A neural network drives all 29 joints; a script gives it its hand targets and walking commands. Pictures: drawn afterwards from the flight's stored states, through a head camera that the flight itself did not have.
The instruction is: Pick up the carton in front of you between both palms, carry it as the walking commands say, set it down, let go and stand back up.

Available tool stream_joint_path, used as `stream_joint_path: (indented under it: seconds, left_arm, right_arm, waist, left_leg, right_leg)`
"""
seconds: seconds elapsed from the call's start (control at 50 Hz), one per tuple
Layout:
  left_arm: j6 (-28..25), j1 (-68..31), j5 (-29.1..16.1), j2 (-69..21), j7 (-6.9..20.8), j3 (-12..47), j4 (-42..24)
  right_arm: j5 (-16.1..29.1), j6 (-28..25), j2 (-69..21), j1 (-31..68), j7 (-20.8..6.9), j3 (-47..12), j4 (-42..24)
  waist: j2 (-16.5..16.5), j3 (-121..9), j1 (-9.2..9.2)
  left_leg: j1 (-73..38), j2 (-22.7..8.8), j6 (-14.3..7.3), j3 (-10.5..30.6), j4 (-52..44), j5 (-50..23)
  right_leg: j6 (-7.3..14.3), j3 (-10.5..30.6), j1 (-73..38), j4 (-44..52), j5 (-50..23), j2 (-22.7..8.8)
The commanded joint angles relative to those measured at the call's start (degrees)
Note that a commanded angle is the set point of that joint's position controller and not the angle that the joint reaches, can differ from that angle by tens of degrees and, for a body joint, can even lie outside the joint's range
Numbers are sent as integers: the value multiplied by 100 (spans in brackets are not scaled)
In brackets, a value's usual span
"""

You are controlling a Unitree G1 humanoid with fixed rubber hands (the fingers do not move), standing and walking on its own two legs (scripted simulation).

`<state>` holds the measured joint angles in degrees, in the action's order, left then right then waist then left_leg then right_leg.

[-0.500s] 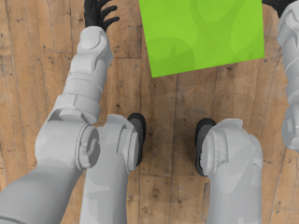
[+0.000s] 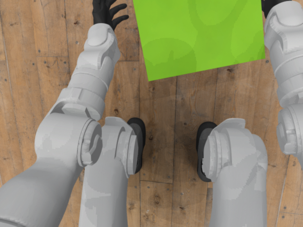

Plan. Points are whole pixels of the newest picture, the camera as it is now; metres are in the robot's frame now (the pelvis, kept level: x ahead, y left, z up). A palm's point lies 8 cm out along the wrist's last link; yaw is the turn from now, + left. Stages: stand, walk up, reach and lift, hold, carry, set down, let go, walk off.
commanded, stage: reach and lift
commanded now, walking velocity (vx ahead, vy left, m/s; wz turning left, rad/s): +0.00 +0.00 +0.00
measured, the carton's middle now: (192, 29) +0.51 -0.08 -0.25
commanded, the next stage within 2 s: none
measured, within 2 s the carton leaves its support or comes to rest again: leaves its support in 0.40 s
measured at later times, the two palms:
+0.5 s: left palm (104, 18) +0.52 +0.09 -0.12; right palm out of the picture +0.53 -0.21 -0.14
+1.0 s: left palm (42, 6) +0.48 +0.07 +0.07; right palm out of the picture +0.47 -0.22 +0.07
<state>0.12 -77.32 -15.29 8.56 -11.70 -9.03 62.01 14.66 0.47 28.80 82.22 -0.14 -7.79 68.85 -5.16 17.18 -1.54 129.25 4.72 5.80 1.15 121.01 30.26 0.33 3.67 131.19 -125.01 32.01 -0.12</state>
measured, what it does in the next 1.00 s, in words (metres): rises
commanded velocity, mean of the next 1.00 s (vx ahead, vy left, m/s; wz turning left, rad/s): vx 0.00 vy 0.00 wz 0.00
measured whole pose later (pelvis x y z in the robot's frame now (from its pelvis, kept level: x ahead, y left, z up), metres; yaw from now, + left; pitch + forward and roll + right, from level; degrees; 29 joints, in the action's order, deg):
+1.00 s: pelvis +0.00 +0.00 +0.13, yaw -6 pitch +41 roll +4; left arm 16.0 -53.2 10.6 -7.0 -8.5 -33.5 37.7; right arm -14.7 17.7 4.4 63.0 2.0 20.8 50.1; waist -2.4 -9.2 0.0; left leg 109.8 8.2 6.5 5.7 97.8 29.2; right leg -1.7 5.9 113.1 -99.3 26.6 6.4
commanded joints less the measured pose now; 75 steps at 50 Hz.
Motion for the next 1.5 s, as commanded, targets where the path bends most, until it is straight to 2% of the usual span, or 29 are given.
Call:
stream_joint_path:
  seconds: [0.0,0.04,0.1,0.16,0.18,0.2,0.22,0.36,0.38,0.44,0.48,0.5,0.6,0.66,0.72,0.78,0.8,0.84,0.94,0.98,1.0,1.04,1.08,1.16,1.18,1.2,1.26,1.42,1.48]
  left_arm:
    - [-127,-972,63,-635,2,148,-459]
    - [-103,-819,584,-445,-105,-98,-640]
    - [-66,-1309,551,-1982,177,152,-450]
    - [36,-2324,916,-3452,667,310,-468]
    - [158,-2122,927,-4532,843,312,-259]
    - [133,-2594,1140,-4183,965,216,-781]
    - [226,-2238,1026,-4460,1022,413,-613]
    - [474,-2840,723,-5439,1239,806,-1888]
    - [599,-2707,574,-5825,1276,861,-1805]
    - [774,-3510,339,-6253,1284,1741,-3052]
    - [996,-3103,649,-6168,1338,1619,-2800]
    - [1081,-3000,482,-6727,1331,1626,-3091]
    - [1375,-2427,1314,-6370,1515,976,-2708]
    - [1577,-3241,1304,-6311,1497,1096,-2949]
    - [1799,-2510,2060,-6338,1584,350,-1972]
    - [1624,-2516,1902,-6407,1650,583,-2326]
    - [1651,-2557,1910,-6661,1685,441,-2109]
    - [1579,-2109,2108,-6287,1768,457,-2224]
    - [1557,-1949,1798,-6976,1903,688,-2151]
    - [1502,-1687,2000,-6681,1891,912,-2287]
    - [1524,-1660,1961,-6913,1918,1045,-2544]
    - [1605,-1342,1722,-6910,1993,1310,-2692]
    - [1697,-1156,1576,-7153,2078,1389,-2228]
    - [1742,-1154,1442,-7281,2031,1915,-2883]
    - [1859,-925,1520,-7505,2013,1871,-2561]
    - [1792,-749,1524,-7258,2036,1875,-2766]
    - [1807,-301,1520,-7380,2149,2124,-2736]
    - [1607,606,1715,-7371,2090,1983,-2636]
    - [1560,637,1539,-7469,2087,2155,-2760]
  right_arm:
    - [-198,-154,60,1966,13,173,-530]
    - [-316,-157,-118,1770,64,430,-467]
    - [-317,-77,-1924,2069,-198,-103,-34]
    - [-322,6,-3907,3087,-713,-359,-474]
    - [-516,27,-4255,3208,-811,-315,-624]
    - [-527,117,-4672,2845,-901,-234,-413]
    - [-653,82,-4456,2826,-929,-247,-707]
    - [-223,345,-5891,3208,-927,-749,-2012]
    - [-228,318,-5960,3476,-871,-741,-2822]
    - [-188,682,-6645,2779,-872,-784,-2787]
    - [-146,851,-6929,3064,-909,-1021,-3265]
    - [-395,1027,-7007,2827,-929,-1033,-3147]
    - [-855,1423,-7995,1961,-1068,-634,-2715]
    - [-1179,1653,-8172,1916,-1213,53,-2278]
    - [-1564,1746,-7996,1797,-1298,652,-1557]
    - [-1868,1719,-8298,1545,-1223,748,-1590]
    - [-2213,1687,-8267,935,-1187,1182,-1137]
    - [-1997,1650,-8471,975,-1224,951,-1509]
    - [-2206,1593,-8344,756,-1224,1006,-1686]
    - [-2062,1524,-8591,1014,-1227,556,-2068]
    - [-2074,1538,-8591,764,-1229,543,-2282]
    - [-1741,1671,-8842,611,-1244,66,-2577]
    - [-1952,1692,-8730,322,-1222,251,-2287]
    - [-1493,1756,-9156,382,-1264,-257,-2814]
    - [-1737,1770,-9107,133,-1300,-116,-2739]
    - [-1491,1815,-9255,35,-1280,-343,-2605]
    - [-1766,1784,-9176,-647,-1255,-303,-2829]
    - [-1766,1634,-9478,-1371,-1162,-363,-2732]
    - [-1974,1618,-9344,-1854,-1122,-360,-2535]
  waist:
    - [1121,-6200,299]
    - [827,-6246,25]
    - [1089,-6066,433]
    - [1199,-5886,-16]
    - [968,-5834,463]
    - [915,-5567,75]
    - [787,-5649,553]
    - [1131,-7540,128]
    - [1318,-8483,567]
    - [492,-9315,748]
    - [552,-9136,287]
    - [1035,-9346,709]
    - [1645,-8727,180]
    - [1360,-7639,304]
    - [865,-6922,-245]
    - [1337,-7603,19]
    - [1310,-7837,475]
    - [1019,-7550,-128]
    - [908,-7750,545]
    - [996,-8123,-34]
    - [824,-8708,268]
    - [1143,-8878,-17]
    - [909,-8050,547]
    - [659,-8523,-27]
    - [758,-8400,497]
    - [694,-8423,-28]
    - [492,-8184,415]
    - [649,-6787,10]
    - [528,-6909,381]
  left_leg:
    - [-2857,96,-127,-563,-740,-1535]
    - [-2915,144,-96,-658,-825,-1470]
    - [-2765,291,-137,-529,-696,-1345]
    - [-2705,508,-263,-628,-709,-1305]
    - [-2821,569,-237,-525,-732,-1261]
    - [-2346,632,-185,-862,-497,-1003]
    - [-2543,566,-227,-639,-468,-1247]
    - [-2569,670,-185,-849,-419,-2063]
    - [-3001,626,-261,-759,-290,-2136]
    - [-3107,622,-129,-840,-502,-1952]
    - [-3260,671,-255,-977,-713,-1667]
    - [-3276,689,-175,-863,-801,-1658]
    - [-2912,798,-408,-932,-1348,-638]
    - [-2954,670,-396,-762,-1677,-187]
    - [-3187,660,-434,-779,-2343,386]
    - [-3263,630,-386,-724,-2504,-62]
    - [-3421,661,-344,-717,-2731,33]
    - [-3354,640,-316,-827,-2815,-315]
    - [-3713,627,-297,-632,-3247,-362]
    - [-3752,660,-292,-734,-3271,-813]
    - [-4170,686,-256,-714,-3414,-864]
    - [-4604,668,-240,-658,-3611,-1220]
    - [-4381,636,-256,-547,-3850,-583]
    - [-4913,655,-304,-556,-4123,-981]
    - [-5570,629,-259,-369,-4344,-1039]
    - [-5484,660,-239,-578,-4244,-1166]
    - [-5575,617,-210,-426,-4540,-1252]
    - [-6080,535,-345,-176,-5683,-989]
    - [-7039,506,-333,-76,-5871,-1237]
  right_leg:
    - [-79,-271,-3555,1330,-1779,-102]
    - [-2,-161,-3090,1413,-1481,36]
    - [24,-152,-3669,1426,-1667,91]
    - [84,-66,-3274,1474,-1415,232]
    - [56,-333,-2974,1404,-1283,327]
    - [116,-64,-3030,1448,-1267,327]
    - [86,-310,-2902,1260,-1492,364]
    - [77,-277,-4884,1022,-2996,416]
    - [0,-482,-5008,1026,-3013,561]
    - [157,-504,-5490,1099,-3135,635]
    - [100,-424,-5353,1366,-2598,685]
    - [79,-653,-5682,1514,-2590,652]
    - [-215,-691,-5007,2159,-1206,842]
    - [-73,-618,-4407,2567,-320,831]
    - [-24,-749,-4001,2875,133,827]
    - [-143,-715,-5029,3120,-485,798]
    - [-82,-733,-5530,3373,-507,868]
    - [-101,-534,-5362,3421,-833,844]
    - [-11,-648,-5817,3926,-999,818]
    - [-112,-528,-6017,4040,-1489,818]
    - [-97,-620,-6251,4011,-1675,868]
    - [-189,-569,-6940,4280,-2042,853]
    - [-166,-708,-6446,4347,-1484,869]
    - [-183,-514,-7157,4570,-1683,815]
    - [-201,-771,-6754,4636,-1710,914]
    - [-150,-439,-7281,4804,-1897,850]
    - [-102,-418,-7512,5002,-2219,853]
    - [-103,-171,-8412,6005,-1915,807]
    - [-48,-253,-8319,6248,-1928,880]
